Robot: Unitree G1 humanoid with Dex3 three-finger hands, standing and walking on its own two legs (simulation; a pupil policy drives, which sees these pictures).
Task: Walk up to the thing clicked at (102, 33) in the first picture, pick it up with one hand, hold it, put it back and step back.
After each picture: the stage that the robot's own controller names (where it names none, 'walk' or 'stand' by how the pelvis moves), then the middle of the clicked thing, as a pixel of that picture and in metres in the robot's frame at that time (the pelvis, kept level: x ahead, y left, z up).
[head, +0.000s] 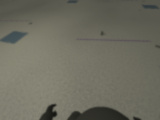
stand; (102, 33) +2.15 -0.25 -0.72
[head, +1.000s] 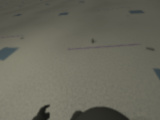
walk; (92, 41) +2.02 +0.13 -0.70
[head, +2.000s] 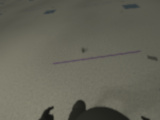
walk; (83, 50) +1.41 +0.33 -0.72
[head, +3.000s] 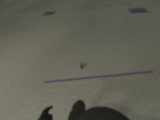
walk; (81, 65) +0.95 +0.27 -0.72
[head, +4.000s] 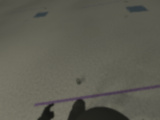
walk; (78, 81) +0.58 +0.27 -0.72
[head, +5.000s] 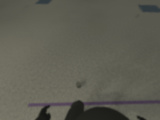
stand; (78, 85) +0.45 +0.19 -0.70
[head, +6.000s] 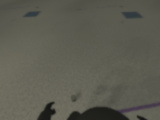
stand; (73, 98) +0.33 +0.23 -0.71
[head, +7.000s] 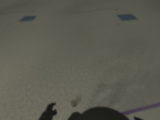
stand; (73, 103) +0.28 +0.23 -0.72
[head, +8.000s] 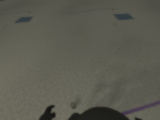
stand; (73, 105) +0.26 +0.23 -0.72
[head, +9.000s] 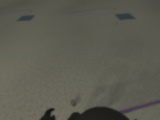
stand; (73, 103) +0.29 +0.23 -0.73
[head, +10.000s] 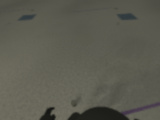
stand; (73, 103) +0.28 +0.22 -0.73
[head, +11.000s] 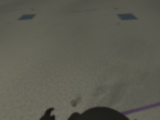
stand; (73, 103) +0.28 +0.22 -0.73
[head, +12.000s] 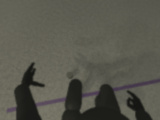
go down; (69, 75) +0.34 +0.23 -0.48
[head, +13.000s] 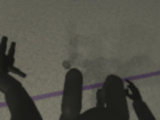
go down; (66, 65) +0.38 +0.26 -0.32
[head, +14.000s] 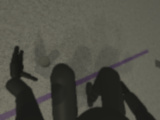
close in; (45, 62) +0.34 +0.30 -0.23
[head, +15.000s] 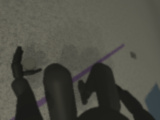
close; (29, 65) +0.33 +0.30 -0.21
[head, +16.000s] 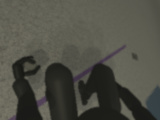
lift; (30, 65) +0.32 +0.31 -0.21
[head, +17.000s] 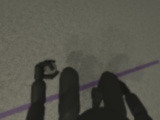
lift; (51, 69) +0.29 +0.29 -0.09
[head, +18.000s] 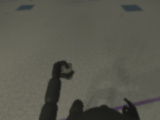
lift; (67, 72) +0.32 +0.18 +0.04
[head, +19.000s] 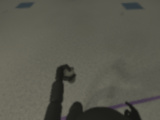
hold; (70, 75) +0.31 +0.17 -0.02
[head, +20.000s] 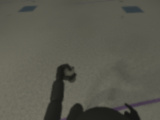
hold; (70, 75) +0.32 +0.17 -0.01
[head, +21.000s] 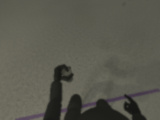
crouch; (67, 75) +0.32 +0.18 -0.06
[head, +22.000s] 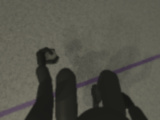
lower; (52, 57) +0.40 +0.27 -0.14
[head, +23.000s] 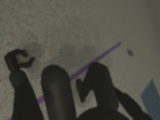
lower; (25, 60) +0.37 +0.31 -0.22
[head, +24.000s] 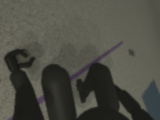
lower; (25, 60) +0.36 +0.32 -0.22
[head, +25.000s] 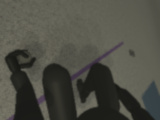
lower; (26, 60) +0.35 +0.32 -0.21
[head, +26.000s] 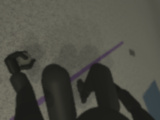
lower; (26, 61) +0.35 +0.32 -0.21
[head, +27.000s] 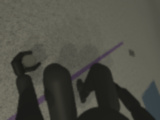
open; (29, 62) +0.34 +0.31 -0.22
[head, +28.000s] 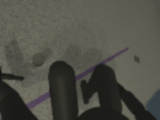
stand; (38, 60) +0.34 +0.30 -0.22
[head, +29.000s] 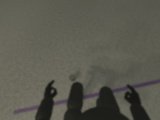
walk; (72, 78) +0.36 +0.23 -0.51
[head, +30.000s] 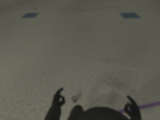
stand; (74, 99) +0.34 +0.21 -0.66
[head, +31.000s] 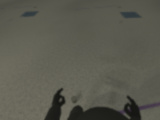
stand; (74, 99) +0.32 +0.21 -0.67
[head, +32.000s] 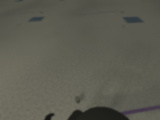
stand; (77, 99) +0.36 +0.20 -0.72
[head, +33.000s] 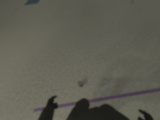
walk; (80, 84) +0.40 +0.22 -0.70
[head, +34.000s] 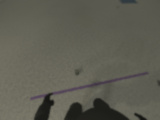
walk; (76, 72) +0.63 +0.18 -0.71
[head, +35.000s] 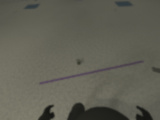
stand; (78, 62) +0.92 +0.26 -0.70
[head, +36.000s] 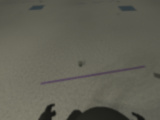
stand; (80, 64) +0.92 +0.23 -0.72
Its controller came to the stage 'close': yes
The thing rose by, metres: 0.71
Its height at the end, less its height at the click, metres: +0.00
